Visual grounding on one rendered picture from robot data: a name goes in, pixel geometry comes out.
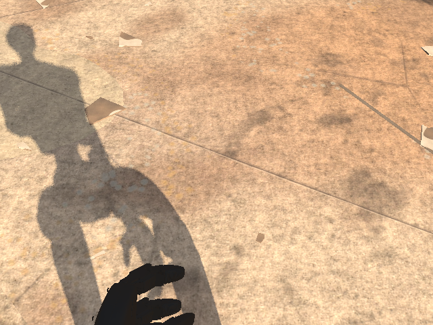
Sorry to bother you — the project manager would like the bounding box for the robot left hand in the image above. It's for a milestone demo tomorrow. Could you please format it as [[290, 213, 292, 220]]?
[[92, 263, 195, 325]]

